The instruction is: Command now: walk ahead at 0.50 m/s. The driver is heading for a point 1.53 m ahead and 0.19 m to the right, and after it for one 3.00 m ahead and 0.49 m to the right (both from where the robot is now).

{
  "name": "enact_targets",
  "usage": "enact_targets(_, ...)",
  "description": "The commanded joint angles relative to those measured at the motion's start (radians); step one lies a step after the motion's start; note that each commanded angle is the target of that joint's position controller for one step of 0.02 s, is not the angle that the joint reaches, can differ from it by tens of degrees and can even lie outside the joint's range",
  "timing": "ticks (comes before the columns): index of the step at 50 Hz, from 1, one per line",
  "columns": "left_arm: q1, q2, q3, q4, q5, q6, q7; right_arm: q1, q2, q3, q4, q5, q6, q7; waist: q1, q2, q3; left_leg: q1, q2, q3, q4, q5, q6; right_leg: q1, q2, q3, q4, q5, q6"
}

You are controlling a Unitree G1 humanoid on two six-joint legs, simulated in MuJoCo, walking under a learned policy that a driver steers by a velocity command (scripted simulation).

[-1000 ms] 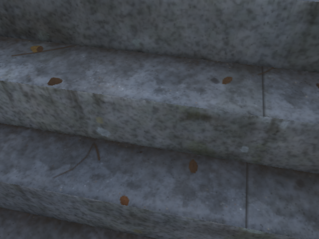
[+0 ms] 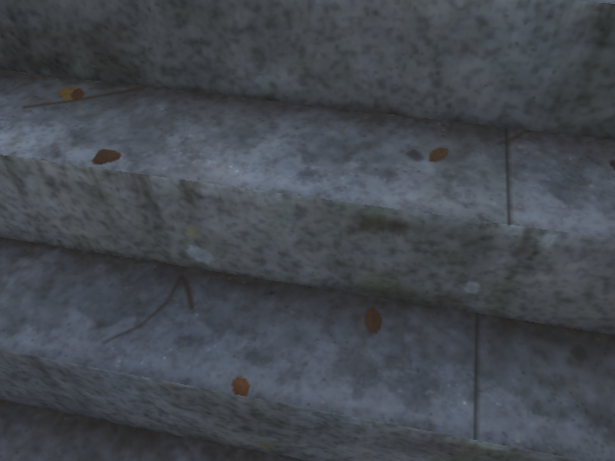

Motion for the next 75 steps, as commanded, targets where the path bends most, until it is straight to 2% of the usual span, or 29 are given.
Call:
enact_targets(1, -0.027, 0.106, 0.021, -0.05, 0.0, -0.012, 0.003, -0.042, -0.103, -0.021, -0.057, 0.0, -0.013, -0.003, 0.0, -0.01, -0.062, 0.008, 0.121, -0.077, -0.012, 0.19, 0.013, 0.025, -0.151, 0.094, -0.007, 0.243, -0.015)
enact_targets(63, -0.025, 0.104, 0.023, -0.05, -0.001, -0.011, 0.002, -0.041, -0.103, -0.022, -0.056, 0.0, -0.013, -0.002, 0.0, -0.01, -0.061, 0.008, 0.12, -0.075, -0.01, 0.189, 0.012, 0.021, -0.151, 0.091, -0.006, 0.236, -0.012)
enact_targets(75, 0.036, 0.111, 0.041, -0.016, -0.01, 0.008, 0.003, 0.033, -0.113, -0.038, -0.017, 0.006, 0.005, -0.003, -0.004, -0.009, -0.038, -0.012, 0.121, -0.073, 0.054, 0.214, 0.006, -0.003, -0.151, 0.083, 0.055, 0.264, -0.005)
